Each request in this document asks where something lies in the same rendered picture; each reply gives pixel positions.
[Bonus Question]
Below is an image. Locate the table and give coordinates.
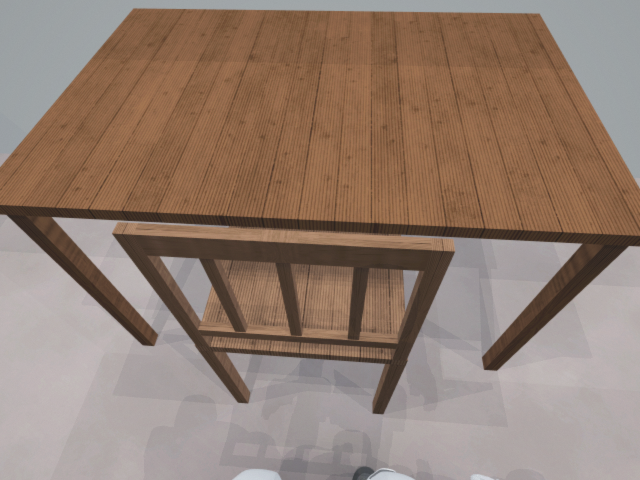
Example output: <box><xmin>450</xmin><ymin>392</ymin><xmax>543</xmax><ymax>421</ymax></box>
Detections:
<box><xmin>0</xmin><ymin>8</ymin><xmax>640</xmax><ymax>371</ymax></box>

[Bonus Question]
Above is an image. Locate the chair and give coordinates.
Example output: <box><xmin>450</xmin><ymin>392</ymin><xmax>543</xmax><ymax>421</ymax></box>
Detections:
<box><xmin>112</xmin><ymin>222</ymin><xmax>455</xmax><ymax>414</ymax></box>

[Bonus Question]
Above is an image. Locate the robot right shin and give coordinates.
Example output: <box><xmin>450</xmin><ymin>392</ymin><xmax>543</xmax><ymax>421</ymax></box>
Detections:
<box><xmin>368</xmin><ymin>468</ymin><xmax>396</xmax><ymax>479</ymax></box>

